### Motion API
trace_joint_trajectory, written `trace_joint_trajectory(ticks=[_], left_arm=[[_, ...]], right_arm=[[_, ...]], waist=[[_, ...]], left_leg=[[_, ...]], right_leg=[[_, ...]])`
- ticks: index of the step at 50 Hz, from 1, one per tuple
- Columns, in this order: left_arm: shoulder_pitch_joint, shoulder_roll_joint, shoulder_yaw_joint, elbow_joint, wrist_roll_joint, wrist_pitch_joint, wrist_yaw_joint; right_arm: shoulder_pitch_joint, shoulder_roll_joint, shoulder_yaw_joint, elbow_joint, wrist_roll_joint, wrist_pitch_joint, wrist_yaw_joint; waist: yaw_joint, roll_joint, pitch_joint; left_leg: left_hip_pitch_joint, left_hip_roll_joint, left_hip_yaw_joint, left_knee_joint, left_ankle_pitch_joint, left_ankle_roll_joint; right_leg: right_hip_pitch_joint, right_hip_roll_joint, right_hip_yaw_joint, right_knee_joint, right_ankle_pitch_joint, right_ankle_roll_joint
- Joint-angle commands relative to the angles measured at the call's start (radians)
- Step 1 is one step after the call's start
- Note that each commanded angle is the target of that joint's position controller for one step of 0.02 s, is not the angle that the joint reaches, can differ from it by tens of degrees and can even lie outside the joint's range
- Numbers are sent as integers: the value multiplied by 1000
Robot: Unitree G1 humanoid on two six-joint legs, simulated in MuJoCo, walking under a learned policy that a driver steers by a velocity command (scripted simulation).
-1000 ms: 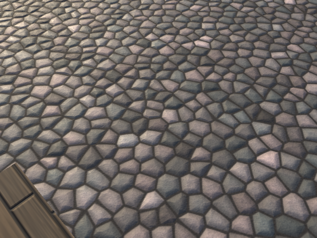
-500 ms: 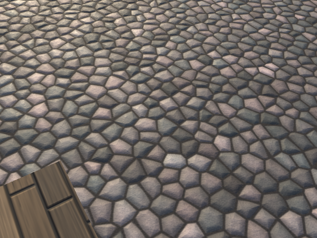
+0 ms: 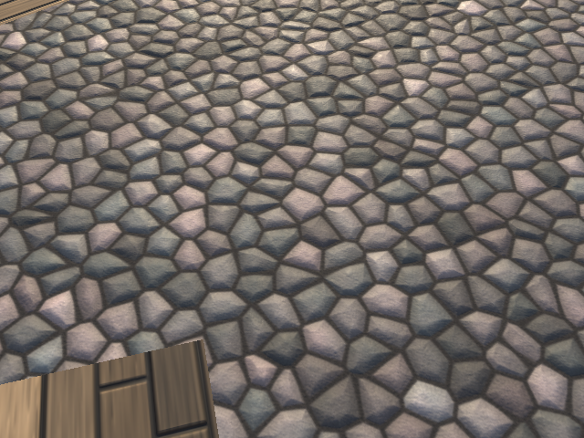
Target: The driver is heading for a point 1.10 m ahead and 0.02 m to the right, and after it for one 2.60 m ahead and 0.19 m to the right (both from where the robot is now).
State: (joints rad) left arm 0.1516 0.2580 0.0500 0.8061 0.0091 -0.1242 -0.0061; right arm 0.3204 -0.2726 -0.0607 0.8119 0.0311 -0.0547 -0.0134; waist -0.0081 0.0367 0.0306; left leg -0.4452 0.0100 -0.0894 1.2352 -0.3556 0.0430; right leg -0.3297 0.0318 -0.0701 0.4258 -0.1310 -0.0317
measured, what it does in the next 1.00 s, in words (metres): walks ahead: left foot, then right foot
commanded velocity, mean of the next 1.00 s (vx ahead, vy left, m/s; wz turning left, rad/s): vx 0.50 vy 0.00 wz -0.01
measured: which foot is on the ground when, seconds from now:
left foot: up 0.00-0.36, down 0.38-0.96, up 0.98-1.00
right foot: down 0.00-0.38, up 0.40-0.92, down 0.94-1.00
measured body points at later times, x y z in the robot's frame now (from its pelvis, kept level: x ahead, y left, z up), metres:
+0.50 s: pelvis +0.26 +0.09 +0.00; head +0.30 +0.11 +0.44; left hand +0.27 +0.37 -0.14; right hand +0.46 -0.13 -0.10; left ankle +0.30 +0.19 -0.74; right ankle +0.17 -0.08 -0.63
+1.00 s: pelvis +0.54 +0.07 -0.02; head +0.58 +0.07 +0.42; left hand +0.75 +0.31 -0.12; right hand +0.56 -0.21 -0.15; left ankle +0.34 +0.21 -0.65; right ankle +0.63 +0.00 -0.74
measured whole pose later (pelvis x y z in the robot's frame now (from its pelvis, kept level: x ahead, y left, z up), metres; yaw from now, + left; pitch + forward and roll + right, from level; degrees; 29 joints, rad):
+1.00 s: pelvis +0.54 +0.07 -0.02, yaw -6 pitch +2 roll +1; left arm 0.10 0.27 0.07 0.72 -0.02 -0.06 -0.05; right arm 0.31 -0.26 -0.06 0.84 0.01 -0.08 -0.02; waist -0.02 -0.01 0.05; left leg -0.15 0.06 0.09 1.05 -0.51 -0.02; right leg -0.51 0.05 -0.06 0.66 -0.19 -0.11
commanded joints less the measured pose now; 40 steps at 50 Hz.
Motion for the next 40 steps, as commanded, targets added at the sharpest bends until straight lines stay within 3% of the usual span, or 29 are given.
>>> trace_joint_trajectory(ticks=[1, 5, 9, 12, 14, 16, 17, 18, 19, 20, 21, 22, 23, 24, 26, 29, 32, 36, 40], left_arm=[[30, 86, 24, -20, -1, -14, -4], [55, 140, 44, 10, -7, -19, -4], [73, 169, 49, 17, -9, -3, 1], [137, 186, 49, 41, -23, 11, -1], [164, 204, 52, 60, -35, 24, -4], [167, 224, 56, 72, -44, 38, -3], [153, 234, 56, 74, -46, 45, -1], [147, 225, 49, 75, -43, 52, 3], [159, 181, 29, 65, -27, 50, 7], [265, 40, -20, 28, -4, 29, -9], [223, 112, -5, 54, -43, -1, -17], [125, 174, 17, 19, -82, -8, -19], [82, 156, 12, 5, -74, -6, -14], [64, 148, 15, 10, -50, 4, -8], [123, 123, 21, 30, -44, 38, -8], [125, 81, 20, 31, -44, 70, -3], [63, 70, 23, 10, -37, 72, -4], [-57, 42, 11, -32, -27, 65, -27], [-167, 30, 1, -96, -28, 62, -51]], right_arm=[[33, -34, -14, -83, 5, 6, 5], [-59, -31, -10, -145, -10, 17, 6], [-175, -28, -3, -186, -7, 1, 33], [-274, -13, 7, -226, -7, -2, 50], [-311, -23, 7, -251, -6, -3, 57], [-303, -51, -3, -264, -12, -4, 61], [-240, -75, -16, -253, -17, -5, 60], [-89, -116, -43, -206, -18, -6, 56], [88, -189, -76, -161, -19, -1, 41], [151, -320, -95, -152, -30, -3, 29], [192, -233, -72, -158, -30, -11, 29], [137, -183, -53, -149, -39, -21, 34], [64, -149, -44, -151, -34, -26, 35], [-6, -106, -31, -152, -31, -30, 39], [-61, -68, -24, -149, -40, -50, 41], [-65, -83, -34, -115, -46, -75, 32], [-39, -85, -36, -84, -50, -74, 14], [-20, -110, -42, -57, -43, -69, -1], [45, -129, -50, -14, -30, -47, -8]], waist=[[0, -113, -48], [6, -78, -12], [46, -76, 3], [85, -73, 30], [88, -82, 52], [58, -104, 42], [9, -117, -3], [-74, -104, -90], [-148, -52, -199], [-82, 230, -334], [-131, 157, -461], [-129, 101, -300], [-90, 55, -215], [-53, 23, -150], [5, 45, -113], [29, 16, -53], [15, 12, -10], [-29, 9, 36], [-72, 0, 76]], left_leg=[[-180, 123, -27, -7, 55, -2], [-274, 144, -25, -149, 172, -17], [-259, 128, 30, -377, 368, -10], [-215, 100, 79, -511, 364, 2], [-214, 83, 94, -570, 290, 21], [-161, 47, 127, -619, 185, 52], [-50, 11, 156, -658, 174, 72], [169, -43, 190, -712, 228, 97], [481, 21, 81, -683, 271, 136], [846, 341, -445, -755, 173, 310], [856, 422, -675, -905, 154, 352], [749, 384, -487, -902, 241, 287], [608, 341, -335, -903, 315, 246], [483, 297, -229, -932, 365, 216], [349, 259, -121, -1011, 376, 188], [298, 252, 0, -1080, 452, 185], [335, 234, 101, -1101, 466, 158], [365, 224, 205, -1122, 443, 122], [504, 267, 248, -1073, 507, 112]], right_leg=[[165, -289, 264, -271, 22, -175], [180, -308, 139, -309, 142, -194], [227, -279, 4, -292, 192, -157], [260, -287, -24, -281, 151, -145], [319, -316, -19, -264, 151, -137], [373, -339, -27, -193, 309, -124], [375, -329, -54, -94, 482, -107], [330, -289, -100, 93, 619, -81], [128, -243, -117, 354, 484, -39], [-308, -77, -90, 777, -264, 30], [-395, -36, 138, 947, -456, 18], [-475, -82, 159, 976, -389, 0], [-456, -131, 151, 910, -301, -7], [-412, -163, 148, 842, -239, -2], [-296, -188, 168, 785, -147, 2], [-324, -172, 191, 723, -59, 19], [-403, -149, 210, 584, 89, 28], [-385, -132, 131, 358, 249, 17], [-445, -124, 71, 252, 189, -13]])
